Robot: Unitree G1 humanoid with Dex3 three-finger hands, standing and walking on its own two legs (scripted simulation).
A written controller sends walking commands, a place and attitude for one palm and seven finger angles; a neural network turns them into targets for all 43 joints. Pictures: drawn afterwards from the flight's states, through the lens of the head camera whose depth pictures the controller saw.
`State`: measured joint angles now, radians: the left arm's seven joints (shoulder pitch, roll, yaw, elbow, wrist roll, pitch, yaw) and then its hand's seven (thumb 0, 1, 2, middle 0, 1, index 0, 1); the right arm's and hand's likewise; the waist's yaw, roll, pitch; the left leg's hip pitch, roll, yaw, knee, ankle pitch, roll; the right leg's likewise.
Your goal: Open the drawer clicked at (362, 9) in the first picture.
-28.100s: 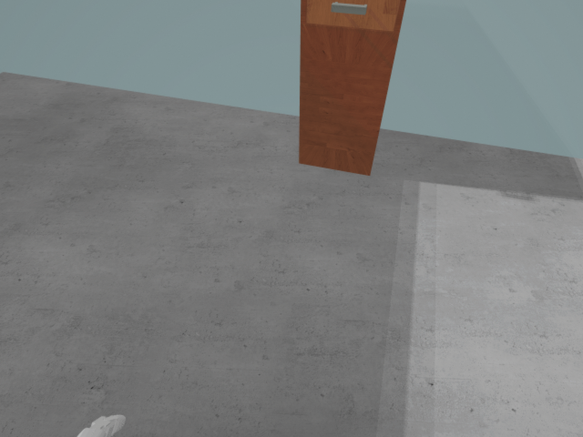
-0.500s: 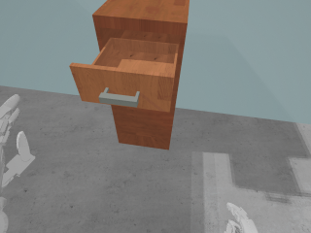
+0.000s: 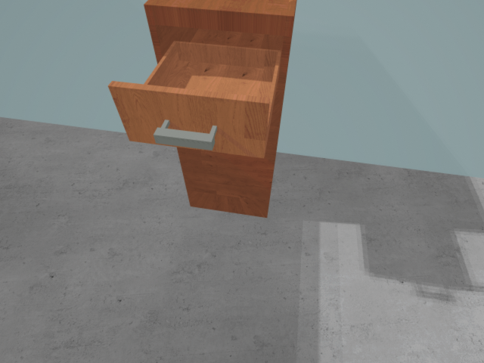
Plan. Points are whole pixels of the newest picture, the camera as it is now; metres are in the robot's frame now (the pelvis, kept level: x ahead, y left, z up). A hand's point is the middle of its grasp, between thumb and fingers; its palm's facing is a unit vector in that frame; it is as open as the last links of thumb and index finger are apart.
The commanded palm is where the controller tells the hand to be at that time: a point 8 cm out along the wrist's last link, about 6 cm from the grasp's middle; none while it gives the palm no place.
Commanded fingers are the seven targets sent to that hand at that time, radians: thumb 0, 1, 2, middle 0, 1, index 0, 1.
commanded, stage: let the arm hang, fingers relaxed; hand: left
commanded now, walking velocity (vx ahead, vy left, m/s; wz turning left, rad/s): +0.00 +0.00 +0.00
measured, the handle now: (187, 132) +0.56 +0.15 +0.04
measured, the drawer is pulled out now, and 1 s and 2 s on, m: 0.30 0.30 0.30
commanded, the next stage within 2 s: look to check the result in 0.56 s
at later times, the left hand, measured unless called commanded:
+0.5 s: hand out of the picture -0.01 +0.15 -0.17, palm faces +0.02 -0.99 -0.15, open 7.4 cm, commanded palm none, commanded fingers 0.00 0.90 0.90 -0.20 -0.30 -0.20 -0.30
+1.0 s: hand out of the picture +0.01 +0.17 -0.17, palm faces +0.01 -0.98 -0.20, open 7.4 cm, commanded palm none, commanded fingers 0.00 0.90 0.90 -0.20 -0.30 -0.20 -0.30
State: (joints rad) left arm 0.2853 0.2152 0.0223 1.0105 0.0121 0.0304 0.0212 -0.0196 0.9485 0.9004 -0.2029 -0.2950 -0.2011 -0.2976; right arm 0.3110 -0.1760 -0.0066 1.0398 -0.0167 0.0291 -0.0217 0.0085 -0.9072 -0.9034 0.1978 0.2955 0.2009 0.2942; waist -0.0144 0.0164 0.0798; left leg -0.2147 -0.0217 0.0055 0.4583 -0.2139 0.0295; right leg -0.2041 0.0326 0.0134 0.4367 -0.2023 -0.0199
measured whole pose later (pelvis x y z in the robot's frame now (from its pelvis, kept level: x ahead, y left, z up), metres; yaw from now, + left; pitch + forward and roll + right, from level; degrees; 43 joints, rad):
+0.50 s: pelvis +0.00 +0.00 +0.00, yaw -1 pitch -2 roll +0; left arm 0.30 0.11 0.00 1.12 0.01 0.00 0.03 0.00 0.91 0.90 -0.20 -0.29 -0.20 -0.30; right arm 0.31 -0.12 -0.01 1.12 -0.01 0.01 -0.03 0.00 -0.91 -0.90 0.20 0.30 0.20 0.29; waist -0.01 0.00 0.05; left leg -0.18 -0.02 0.02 0.41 -0.19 0.02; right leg -0.19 0.03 0.03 0.42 -0.19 -0.02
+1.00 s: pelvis +0.01 +0.00 +0.00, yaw -1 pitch -2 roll +0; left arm 0.28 0.14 0.01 1.12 0.01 0.00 0.03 0.00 0.91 0.90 -0.20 -0.29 -0.20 -0.30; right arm 0.29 -0.12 -0.01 1.13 -0.01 0.01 -0.03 0.00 -0.91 -0.90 0.20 0.30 0.20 0.29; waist -0.01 0.01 0.07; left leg -0.17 -0.02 0.02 0.40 -0.20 0.02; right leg -0.18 0.04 0.03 0.41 -0.20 -0.03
